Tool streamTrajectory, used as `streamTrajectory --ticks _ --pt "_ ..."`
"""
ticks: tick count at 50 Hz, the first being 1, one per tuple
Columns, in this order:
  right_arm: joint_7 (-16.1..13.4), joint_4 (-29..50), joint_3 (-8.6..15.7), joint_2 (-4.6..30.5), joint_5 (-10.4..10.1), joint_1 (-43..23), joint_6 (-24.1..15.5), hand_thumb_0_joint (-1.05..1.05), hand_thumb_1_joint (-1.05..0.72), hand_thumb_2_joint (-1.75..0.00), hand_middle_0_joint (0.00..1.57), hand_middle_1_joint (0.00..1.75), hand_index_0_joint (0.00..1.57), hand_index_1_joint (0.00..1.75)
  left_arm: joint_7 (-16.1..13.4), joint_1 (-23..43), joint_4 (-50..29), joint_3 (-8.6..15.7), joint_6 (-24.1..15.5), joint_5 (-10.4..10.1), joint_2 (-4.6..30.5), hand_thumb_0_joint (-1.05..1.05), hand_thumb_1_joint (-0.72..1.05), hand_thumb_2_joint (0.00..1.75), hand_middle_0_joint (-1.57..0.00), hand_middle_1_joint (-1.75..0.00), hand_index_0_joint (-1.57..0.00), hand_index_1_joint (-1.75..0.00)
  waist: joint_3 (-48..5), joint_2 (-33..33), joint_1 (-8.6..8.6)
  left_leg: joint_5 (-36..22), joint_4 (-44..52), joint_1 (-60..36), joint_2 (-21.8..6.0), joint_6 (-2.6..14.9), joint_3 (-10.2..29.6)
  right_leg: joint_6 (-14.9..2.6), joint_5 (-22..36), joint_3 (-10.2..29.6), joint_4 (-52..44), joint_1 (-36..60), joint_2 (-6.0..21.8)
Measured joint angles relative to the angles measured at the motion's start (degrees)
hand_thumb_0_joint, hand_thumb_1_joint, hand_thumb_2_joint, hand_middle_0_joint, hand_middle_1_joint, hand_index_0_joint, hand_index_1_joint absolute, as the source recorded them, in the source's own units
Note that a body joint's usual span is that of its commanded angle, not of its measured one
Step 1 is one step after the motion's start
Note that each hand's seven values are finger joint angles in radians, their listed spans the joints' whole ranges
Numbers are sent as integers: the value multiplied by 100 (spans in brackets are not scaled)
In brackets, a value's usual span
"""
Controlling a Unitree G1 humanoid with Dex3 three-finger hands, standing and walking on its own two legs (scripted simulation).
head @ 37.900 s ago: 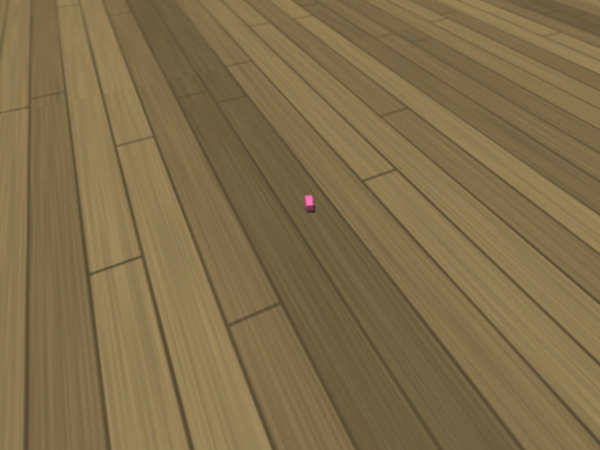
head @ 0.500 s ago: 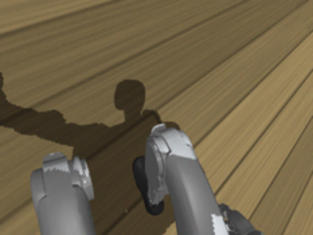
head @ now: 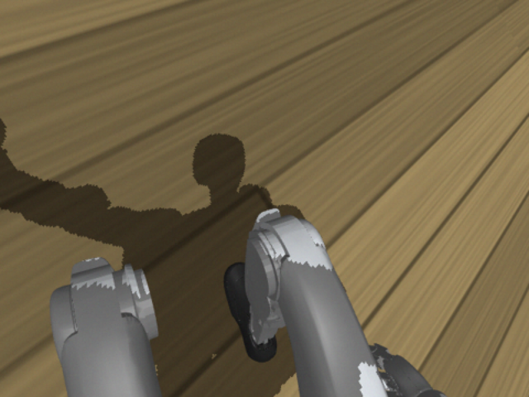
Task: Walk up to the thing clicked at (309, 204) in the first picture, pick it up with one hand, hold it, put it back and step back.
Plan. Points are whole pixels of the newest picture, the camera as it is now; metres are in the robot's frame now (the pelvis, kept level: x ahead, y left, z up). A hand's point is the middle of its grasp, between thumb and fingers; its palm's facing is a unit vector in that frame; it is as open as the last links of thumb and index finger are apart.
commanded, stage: rise first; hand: left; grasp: from above
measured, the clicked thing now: out of the picture +0.50 +0.35 -0.31
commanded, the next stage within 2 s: none
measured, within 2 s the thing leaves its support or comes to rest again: neither
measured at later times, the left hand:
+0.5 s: hand out of the picture +0.45 +0.39 -0.18, palm faces -0.47 -0.08 -0.88, open 11.8 cm
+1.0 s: hand out of the picture +0.46 +0.39 -0.19, palm faces -0.46 -0.10 -0.88, open 11.4 cm
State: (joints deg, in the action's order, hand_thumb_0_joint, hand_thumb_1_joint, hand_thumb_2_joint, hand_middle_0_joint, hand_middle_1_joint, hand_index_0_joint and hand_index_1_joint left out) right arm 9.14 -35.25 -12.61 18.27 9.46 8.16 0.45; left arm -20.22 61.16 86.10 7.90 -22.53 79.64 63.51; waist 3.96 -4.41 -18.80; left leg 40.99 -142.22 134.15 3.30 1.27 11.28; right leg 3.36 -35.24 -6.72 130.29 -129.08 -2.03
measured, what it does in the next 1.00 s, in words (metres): stands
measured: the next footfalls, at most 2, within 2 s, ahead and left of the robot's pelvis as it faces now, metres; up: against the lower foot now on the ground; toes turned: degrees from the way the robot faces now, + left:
none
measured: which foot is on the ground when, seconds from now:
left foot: down 0.00-1.00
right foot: down 0.00-1.00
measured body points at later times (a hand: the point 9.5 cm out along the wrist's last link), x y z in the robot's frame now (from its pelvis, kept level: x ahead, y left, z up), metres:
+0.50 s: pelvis +0.00 +0.00 +0.00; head +0.25 +0.14 +0.34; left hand +0.47 +0.39 -0.13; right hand +0.06 -0.27 -0.06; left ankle +0.06 +0.11 -0.29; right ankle +0.13 -0.13 -0.29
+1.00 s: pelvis +0.00 +0.00 +0.00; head +0.26 +0.14 +0.34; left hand +0.48 +0.39 -0.14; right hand +0.06 -0.27 -0.06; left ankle +0.06 +0.11 -0.29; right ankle +0.13 -0.13 -0.29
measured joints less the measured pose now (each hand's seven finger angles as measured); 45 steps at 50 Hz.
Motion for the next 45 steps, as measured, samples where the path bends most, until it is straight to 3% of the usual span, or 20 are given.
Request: streamTrajectory --ticks 4,12,22,33,45 --pt "-10 14 9 1 -10 14 29 0 -91 -90 20 30 20 30 91 -34 -48 -26 7 -81 -37 0 -18 73 -38 -72 -38 -71 -29 39 22 -15 28 -5 5 15 -11 -8 -1 4 -28 19 11" --pt "-36 68 1 42 -3 -4 69 0 -90 -89 20 30 20 30 228 38 -110 -41 -110 -55 -5 0 -17 73 -39 -69 -39 -70 -9 37 42 -69 42 1 18 29 -15 -46 31 -4 -49 40 25" --pt "-44 72 14 49 6 -2 103 0 -90 -90 20 30 20 30 211 117 33 -139 -110 8 5 0 -16 72 -42 -67 -41 -67 -79 39 9 -106 56 11 28 17 -17 -45 55 -2 -50 27 38" --pt "-73 107 -50 51 17 23 86 0 -90 -89 20 30 20 30 143 165 8 -56 -163 54 54 0 -13 70 -44 -64 -44 -65 -13 6 -28 -138 39 41 22 2 -10 -41 100 -6 -32 -13 33" --pt "-99 141 -35 43 -21 60 61 0 -90 -89 20 30 20 30 235 70 -114 -40 -3 -41 21 0 -10 67 -47 -61 -46 -62 19 62 0 -124 45 88 24 46 -29 -62 72 -3 -54 -29 46"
